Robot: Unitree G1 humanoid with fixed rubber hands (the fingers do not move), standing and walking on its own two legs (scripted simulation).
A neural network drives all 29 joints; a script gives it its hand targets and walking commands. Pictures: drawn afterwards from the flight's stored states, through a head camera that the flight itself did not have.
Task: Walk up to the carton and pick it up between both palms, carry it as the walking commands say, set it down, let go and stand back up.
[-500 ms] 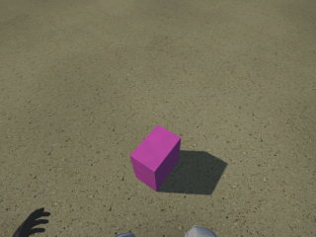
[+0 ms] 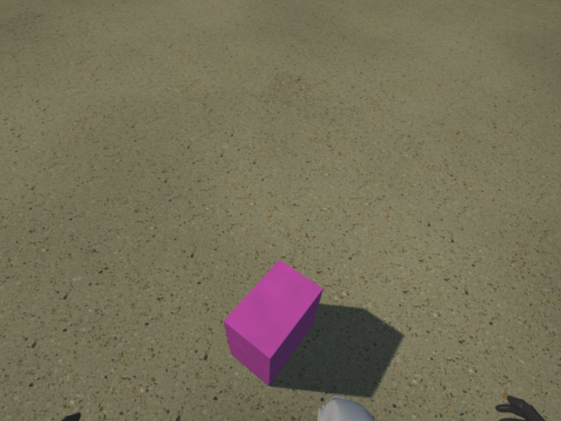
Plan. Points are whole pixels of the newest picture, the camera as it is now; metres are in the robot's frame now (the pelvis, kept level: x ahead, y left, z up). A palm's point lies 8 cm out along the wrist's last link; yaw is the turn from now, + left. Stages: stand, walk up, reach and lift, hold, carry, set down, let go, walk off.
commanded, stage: walk up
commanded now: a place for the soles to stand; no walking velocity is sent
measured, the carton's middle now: (274, 323) +0.50 +0.01 -0.62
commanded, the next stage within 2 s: none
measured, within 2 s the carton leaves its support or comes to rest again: neither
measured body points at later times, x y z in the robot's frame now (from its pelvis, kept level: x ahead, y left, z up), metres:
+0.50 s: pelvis +0.07 -0.02 +0.00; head +0.08 -0.03 +0.45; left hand +0.21 +0.30 -0.09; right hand +0.14 -0.36 -0.11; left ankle +0.05 +0.12 -0.73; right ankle +0.14 -0.14 -0.73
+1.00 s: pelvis +0.08 -0.01 +0.02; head +0.09 -0.02 +0.47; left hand +0.16 +0.32 -0.10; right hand +0.22 -0.33 -0.10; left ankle +0.05 +0.12 -0.73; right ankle +0.14 -0.14 -0.73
